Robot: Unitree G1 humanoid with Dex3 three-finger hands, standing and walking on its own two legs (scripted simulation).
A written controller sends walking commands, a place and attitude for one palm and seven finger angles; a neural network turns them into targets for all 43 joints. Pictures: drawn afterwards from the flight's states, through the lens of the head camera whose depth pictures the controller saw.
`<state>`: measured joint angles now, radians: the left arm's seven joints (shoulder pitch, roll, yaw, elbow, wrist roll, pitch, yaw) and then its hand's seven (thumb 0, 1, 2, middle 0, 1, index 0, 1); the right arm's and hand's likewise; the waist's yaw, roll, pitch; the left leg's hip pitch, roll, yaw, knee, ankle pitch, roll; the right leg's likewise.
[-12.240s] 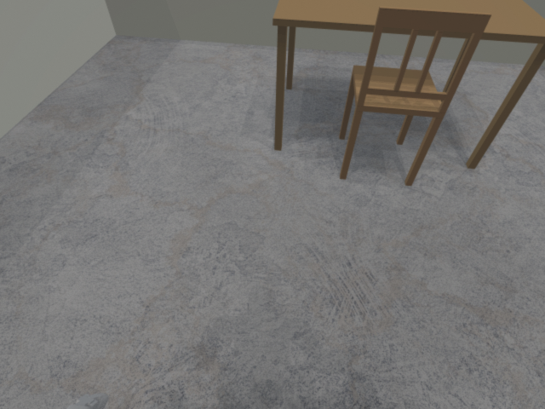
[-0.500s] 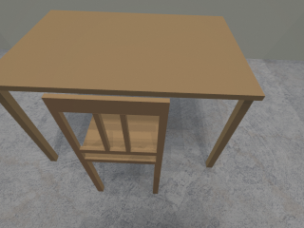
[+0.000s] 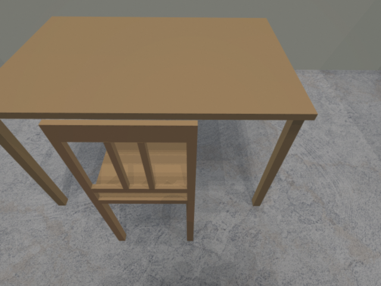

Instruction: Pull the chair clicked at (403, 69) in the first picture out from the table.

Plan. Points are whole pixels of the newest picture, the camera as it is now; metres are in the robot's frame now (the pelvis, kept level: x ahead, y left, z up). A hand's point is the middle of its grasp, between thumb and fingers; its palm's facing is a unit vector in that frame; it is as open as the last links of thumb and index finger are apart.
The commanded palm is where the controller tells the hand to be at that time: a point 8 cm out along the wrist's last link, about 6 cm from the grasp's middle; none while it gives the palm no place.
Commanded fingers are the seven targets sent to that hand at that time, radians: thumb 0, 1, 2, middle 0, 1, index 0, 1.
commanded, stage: come to a stop and stand still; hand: left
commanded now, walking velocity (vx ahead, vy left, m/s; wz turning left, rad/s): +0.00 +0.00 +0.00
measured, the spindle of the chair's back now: (118, 166) +0.46 +0.24 -0.11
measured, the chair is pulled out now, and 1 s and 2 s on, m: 0.00 0.00 0.00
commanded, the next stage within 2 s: look again from close up in 0.60 s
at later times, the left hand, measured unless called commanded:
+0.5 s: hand out of the picture -0.02 +0.21 -0.17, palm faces +0.02 -0.97 -0.25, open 7.4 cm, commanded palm none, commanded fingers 0.00 0.90 0.90 -0.20 -0.30 -0.20 -0.30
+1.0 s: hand out of the picture -0.04 +0.17 -0.17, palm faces +0.03 -0.99 -0.17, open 7.4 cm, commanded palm none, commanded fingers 0.00 0.90 0.90 -0.20 -0.30 -0.20 -0.30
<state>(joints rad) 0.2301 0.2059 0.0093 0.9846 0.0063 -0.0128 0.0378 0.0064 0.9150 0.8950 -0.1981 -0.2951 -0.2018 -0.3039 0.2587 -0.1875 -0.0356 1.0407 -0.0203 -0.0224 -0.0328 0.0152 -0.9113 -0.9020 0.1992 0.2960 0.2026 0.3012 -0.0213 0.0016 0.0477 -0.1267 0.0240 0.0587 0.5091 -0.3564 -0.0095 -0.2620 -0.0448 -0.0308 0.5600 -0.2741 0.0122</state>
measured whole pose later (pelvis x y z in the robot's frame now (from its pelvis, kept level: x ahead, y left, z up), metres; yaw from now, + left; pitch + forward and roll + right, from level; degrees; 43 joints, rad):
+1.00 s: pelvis -0.03 +0.02 +0.00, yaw +0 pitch -2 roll +0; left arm 0.32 0.13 -0.01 1.09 0.01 -0.02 0.04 0.01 0.91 0.90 -0.20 -0.30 -0.20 -0.30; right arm 0.29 -0.11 -0.02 1.15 -0.01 -0.01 -0.02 0.01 -0.91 -0.90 0.20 0.30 0.20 0.30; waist -0.01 -0.01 0.04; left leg -0.17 0.01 0.07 0.49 -0.30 0.02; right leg -0.27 -0.06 -0.02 0.48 -0.17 0.04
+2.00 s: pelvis +0.02 +0.05 +0.00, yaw -1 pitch -1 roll -1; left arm 0.32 0.13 0.02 1.08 0.00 0.00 0.05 0.01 0.91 0.90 -0.20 -0.29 -0.20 -0.30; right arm 0.34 -0.10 0.00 1.15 -0.01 -0.03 -0.06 0.01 -0.91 -0.90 0.20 0.30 0.20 0.30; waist -0.01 -0.01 0.05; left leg -0.07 -0.01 0.09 0.46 -0.37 0.05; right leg -0.23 -0.07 -0.01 0.53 -0.23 0.02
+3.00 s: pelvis -0.05 +0.02 +0.01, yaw +0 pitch -2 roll +0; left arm 0.26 0.22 -0.01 1.04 0.01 -0.01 0.03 0.01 0.91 0.90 -0.20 -0.30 -0.20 -0.30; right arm 0.22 -0.22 -0.01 1.06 -0.02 0.00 -0.01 0.01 -0.91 -0.90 0.19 0.30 0.20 0.30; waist 0.00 -0.01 0.02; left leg -0.17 0.00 0.06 0.47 -0.27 0.02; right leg -0.26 -0.04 -0.07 0.45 -0.16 0.00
